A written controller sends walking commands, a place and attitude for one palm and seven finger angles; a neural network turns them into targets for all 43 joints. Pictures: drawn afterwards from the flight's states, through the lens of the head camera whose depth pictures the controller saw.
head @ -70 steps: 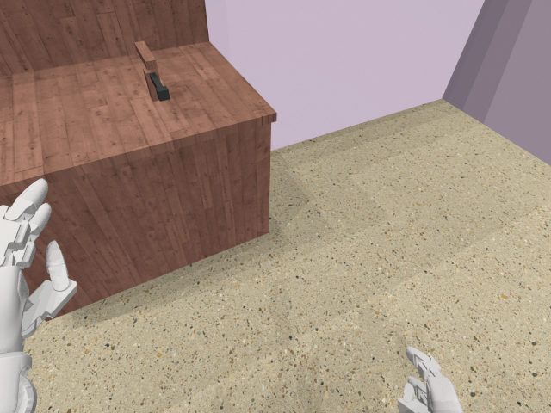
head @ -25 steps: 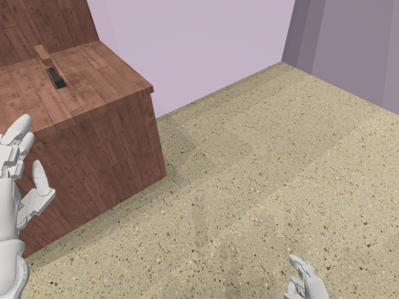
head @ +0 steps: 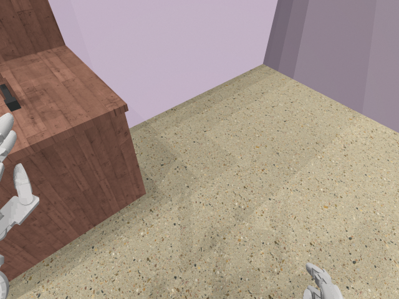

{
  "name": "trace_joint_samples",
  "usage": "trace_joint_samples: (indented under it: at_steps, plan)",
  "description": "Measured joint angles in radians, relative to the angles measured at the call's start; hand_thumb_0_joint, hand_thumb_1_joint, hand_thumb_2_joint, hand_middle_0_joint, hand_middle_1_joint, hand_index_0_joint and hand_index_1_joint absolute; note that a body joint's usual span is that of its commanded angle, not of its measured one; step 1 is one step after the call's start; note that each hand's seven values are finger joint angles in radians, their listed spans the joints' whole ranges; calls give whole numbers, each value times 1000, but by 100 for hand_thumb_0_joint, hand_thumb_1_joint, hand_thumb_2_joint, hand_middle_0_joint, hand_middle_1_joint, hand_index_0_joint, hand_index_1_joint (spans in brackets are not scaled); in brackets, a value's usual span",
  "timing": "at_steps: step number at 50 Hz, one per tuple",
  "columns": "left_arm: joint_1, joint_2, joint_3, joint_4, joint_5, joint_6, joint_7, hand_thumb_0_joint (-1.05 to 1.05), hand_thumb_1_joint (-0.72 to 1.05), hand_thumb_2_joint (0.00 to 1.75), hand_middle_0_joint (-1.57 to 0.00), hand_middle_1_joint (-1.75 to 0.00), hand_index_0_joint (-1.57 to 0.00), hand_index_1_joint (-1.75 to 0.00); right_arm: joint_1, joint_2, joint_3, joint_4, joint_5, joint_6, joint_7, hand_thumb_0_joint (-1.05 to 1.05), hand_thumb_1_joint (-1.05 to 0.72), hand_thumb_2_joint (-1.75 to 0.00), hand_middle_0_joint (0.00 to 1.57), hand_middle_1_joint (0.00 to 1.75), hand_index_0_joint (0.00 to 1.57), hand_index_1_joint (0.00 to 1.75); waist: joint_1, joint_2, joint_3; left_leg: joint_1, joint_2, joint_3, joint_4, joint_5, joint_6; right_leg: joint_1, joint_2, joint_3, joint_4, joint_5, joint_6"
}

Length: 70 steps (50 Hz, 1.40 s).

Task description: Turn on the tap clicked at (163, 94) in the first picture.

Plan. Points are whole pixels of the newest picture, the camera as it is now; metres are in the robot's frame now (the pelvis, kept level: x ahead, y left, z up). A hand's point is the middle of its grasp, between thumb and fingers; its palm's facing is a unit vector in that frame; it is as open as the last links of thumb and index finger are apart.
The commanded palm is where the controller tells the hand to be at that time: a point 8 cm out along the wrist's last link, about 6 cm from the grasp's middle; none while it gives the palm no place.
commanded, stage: turn to face it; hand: left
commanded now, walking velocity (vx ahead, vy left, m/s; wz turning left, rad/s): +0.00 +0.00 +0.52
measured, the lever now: (12, 104) +0.60 +0.58 +0.03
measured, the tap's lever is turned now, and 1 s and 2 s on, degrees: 0 0 0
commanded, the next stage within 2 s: take the last steps up to it in 0.54 s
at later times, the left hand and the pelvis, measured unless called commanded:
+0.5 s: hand (61, 202) +0.22 +0.21 +0.17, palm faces +0.55 -0.75 -0.36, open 7.4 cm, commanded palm +0.14 +0.25 +0.19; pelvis +0.04 -0.06 +0.01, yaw +13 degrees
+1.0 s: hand (34, 245) +0.15 +0.22 +0.17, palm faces +0.66 -0.64 -0.40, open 7.4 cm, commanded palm +0.09 +0.24 +0.19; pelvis +0.03 -0.08 +0.01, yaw +19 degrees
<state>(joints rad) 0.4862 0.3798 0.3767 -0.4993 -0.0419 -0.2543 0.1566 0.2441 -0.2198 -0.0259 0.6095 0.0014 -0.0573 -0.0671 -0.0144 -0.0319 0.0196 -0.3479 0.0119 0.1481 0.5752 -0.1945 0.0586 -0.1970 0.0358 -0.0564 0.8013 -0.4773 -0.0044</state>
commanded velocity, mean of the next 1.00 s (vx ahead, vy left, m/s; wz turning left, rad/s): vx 0.11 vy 0.03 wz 0.27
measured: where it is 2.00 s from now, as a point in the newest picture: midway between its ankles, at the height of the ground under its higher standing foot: outside the picture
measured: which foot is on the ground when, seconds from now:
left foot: down 0.00-0.34, up 0.36-0.58, down 0.60-0.94, up 0.96-1.00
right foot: up 0.00-0.32, down 0.34-0.60, up 0.62-0.90, down 0.92-1.00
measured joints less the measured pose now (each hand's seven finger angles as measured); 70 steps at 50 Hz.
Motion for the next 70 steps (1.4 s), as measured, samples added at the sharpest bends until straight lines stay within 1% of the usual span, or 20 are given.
trace_joint_samples:
  at_steps: [2, 4, 10, 15, 17, 19, 23, 27, 30, 33, 35, 44, 47, 49, 52, 54, 59, 65, 67, 70]
  plan:
    - [-53, -5, -13, 32, -1, 20, -3, 1, 89, 90, -21, -30, -21, -30, -36, 27, 11, 3, -2, -5, 9, 2, -91, -90, 19, 30, 19, 29, -6, 0, 21, 14, -12, -18, 26, -39, 2, -105, -1, 25, 253, -54, 31]
    - [-90, -5, -25, 37, 2, 43, -11, 1, 89, 90, -21, -30, -21, -30, -60, 53, 29, 6, -7, -11, 18, 2, -91, -90, 19, 30, 19, 29, -12, 10, 30, 30, -15, -52, 15, -34, -6, -188, -19, 30, 350, -56, 42]
    - [-22, 25, 11, -68, -6, 26, -17, 1, 89, 90, -21, -30, -21, -30, -68, 103, 66, -22, -3, -41, 32, 1, -91, -90, 20, 30, 20, 30, 18, 36, 36, 47, 10, -121, -18, -26, -35, -248, -102, 29, 100, 75, 66]
    - [-11, -4, 11, -30, -5, 32, -9, 1, 89, 90, -21, -30, -21, -30, -40, 90, 67, -17, 5, -63, 20, 1, -90, -90, 20, 30, 20, 30, 62, 77, 25, 25, 31, -183, 11, -47, -70, -135, -91, -6, -115, 123, 85]
    - [-36, -19, 8, -3, 3, 42, -3, 1, 89, 90, -21, -30, -21, -30, -39, 76, 66, -12, 8, -66, 16, 1, -90, -90, 20, 31, 20, 30, 82, 70, 26, -5, 28, -191, 65, -77, -85, -83, -88, -17, -225, 204, 58]
    - [-75, -64, -26, 29, 12, 58, 1, 1, 89, 90, -21, -30, -21, -30, -59, 43, 55, 15, 5, -60, 10, 1, -90, -90, 20, 31, 20, 30, 77, 90, 45, -52, 23, -199, 190, -189, -80, -91, -85, -41, -193, 201, 24]
    - [-95, -98, -89, 35, 23, 92, -5, 1, 89, 90, -21, -30, -21, -30, -72, -2, 30, 48, 2, -33, 1, 2, -91, -90, 20, 30, 20, 30, 42, 59, 61, -115, -15, -138, 453, -292, -90, -76, -126, -73, -195, 169, 18]
    - [-22, -46, -63, -58, 27, 70, -2, 2, 89, 90, -21, -30, -21, -30, -73, -7, 19, 4, 0, -14, -20, 2, -91, -90, 20, 30, 20, 30, -6, 9, 63, -37, -3, -85, 275, -262, -87, -80, -140, -88, -209, 176, 21]
    - [15, 8, -15, -138, 12, 47, 12, 1, 89, 90, -21, -30, -21, -30, -60, -13, 2, -42, -3, -13, -25, 2, -91, -90, 20, 30, 20, 29, -27, -2, 55, 57, -2, -73, 40, -101, -72, -108, -141, -102, -154, 148, 32]
    - [11, 42, 24, -129, 2, 21, 16, 1, 89, 90, -21, -30, -21, -30, -55, 17, -10, -42, -5, -18, -12, 2, -91, -90, 20, 30, 19, 29, -16, -30, 52, 60, -14, -65, 45, -129, -18, -167, -118, -29, 18, -6, 51]
    - [10, 44, 35, -104, 5, 20, 8, 1, 89, 90, -21, -30, -21, -30, -39, 30, -2, -35, -8, -30, 6, 2, -91, -90, 19, 30, 19, 29, -17, -8, 37, 66, 1, -88, 16, -118, -13, -187, -84, -22, 77, -37, 55]
    - [23, -15, -16, -4, -2, 43, -8, 1, 89, 90, -21, -30, -21, -30, -2, 54, 43, 7, 3, -36, 23, 1, -91, -90, 20, 30, 20, 30, 16, 68, -24, 64, 7, -132, -24, -74, -30, -107, -55, -68, -121, 35, 56]
    - [-1, -27, -39, 49, 15, 64, -11, 1, 89, 90, -21, -30, -21, -30, -3, 49, 47, 20, -1, -22, 11, 1, -90, -90, 20, 30, 20, 30, 30, 83, -34, 20, 0, -136, 65, -147, -31, -54, -53, -84, -238, 132, 8]
    - [-36, -42, -66, 76, 18, 75, -16, 1, 89, 90, -21, -30, -21, -30, -11, 38, 43, 51, -5, -14, 8, 2, -90, -90, 20, 30, 20, 30, 38, 84, -28, -52, -12, -147, 263, -233, -44, -60, -65, -101, -215, 165, -29]
    - [-54, -69, -79, 96, 20, 68, -22, 1, 89, 90, -21, -30, -21, -30, -17, 21, 42, 87, -11, -6, 8, 2, -91, -90, 20, 30, 20, 30, 49, 57, -27, -143, -14, -136, 514, -182, -70, -38, -90, -101, -247, 166, -34]
    - [-43, -74, -76, 93, 23, 57, -23, 1, 89, 90, -21, -30, -21, -30, -18, 9, 38, 86, -11, -5, 5, 2, -91, -90, 20, 30, 20, 30, 40, 44, -27, -174, 7, -124, 557, -139, -80, -19, -100, -102, -290, 185, -28]
    - [-34, -44, -69, 65, 27, 28, -21, 1, 89, 90, -21, -30, -21, -30, -16, -21, 11, 50, -10, -14, -6, 2, -91, -90, 20, 30, 20, 30, 15, 28, -8, -144, 55, -82, 338, -86, -75, 13, -124, -120, -351, 209, -14]
    - [-1, -26, -41, -5, 13, 28, 4, 1, 89, 90, -21, -30, -21, -30, -1, -38, -14, 6, -7, -20, -17, 2, -91, -90, 20, 30, 20, 29, 24, 22, -4, 24, 49, -11, 2, -70, -55, 17, -129, -111, -296, 157, 21]
    - [-12, -20, -25, -19, 8, 26, 15, 1, 89, 90, -21, -30, -21, -30, -7, -24, -16, -2, -4, -22, -23, 2, -91, -90, 20, 30, 20, 29, 29, 3, 0, 57, 35, 3, -26, -46, -32, -15, -139, -82, -191, 101, 25]
    - [-72, -14, -18, 20, 15, 25, 20, 1, 89, 90, -21, -30, -21, -30, -26, 23, 2, 2, -6, -31, -21, 2, -91, -90, 20, 30, 19, 29, 21, -17, 6, 67, 31, 5, 8, -95, -18, -134, -109, -14, 133, -34, 15]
